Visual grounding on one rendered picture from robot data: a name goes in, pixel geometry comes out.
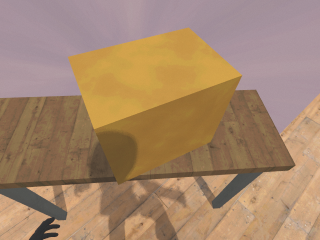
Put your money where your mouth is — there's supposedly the table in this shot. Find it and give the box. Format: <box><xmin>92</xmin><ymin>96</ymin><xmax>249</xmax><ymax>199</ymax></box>
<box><xmin>0</xmin><ymin>89</ymin><xmax>296</xmax><ymax>221</ymax></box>

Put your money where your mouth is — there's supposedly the carton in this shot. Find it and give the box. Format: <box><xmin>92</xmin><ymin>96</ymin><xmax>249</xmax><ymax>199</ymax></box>
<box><xmin>68</xmin><ymin>27</ymin><xmax>242</xmax><ymax>185</ymax></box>

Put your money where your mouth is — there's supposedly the left robot hand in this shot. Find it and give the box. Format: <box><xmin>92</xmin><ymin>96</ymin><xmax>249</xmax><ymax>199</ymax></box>
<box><xmin>29</xmin><ymin>217</ymin><xmax>60</xmax><ymax>240</ymax></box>

